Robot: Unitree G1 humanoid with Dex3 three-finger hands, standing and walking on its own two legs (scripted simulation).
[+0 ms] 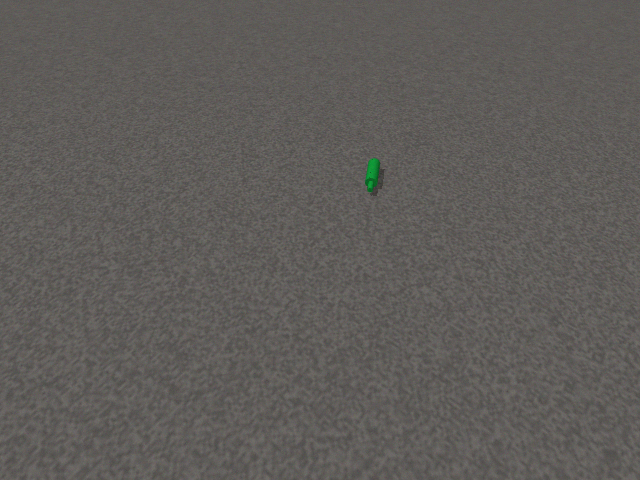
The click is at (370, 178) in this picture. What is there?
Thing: lying bottle
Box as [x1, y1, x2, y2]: [365, 158, 379, 191]
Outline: 375,158 370,159 368,162 365,184 368,187 368,191 371,191 372,187 375,186 377,182 379,161
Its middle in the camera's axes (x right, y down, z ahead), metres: +0.26 -0.31 +1.90
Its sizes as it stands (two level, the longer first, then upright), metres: 0.208 0.059 0.059
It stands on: the floor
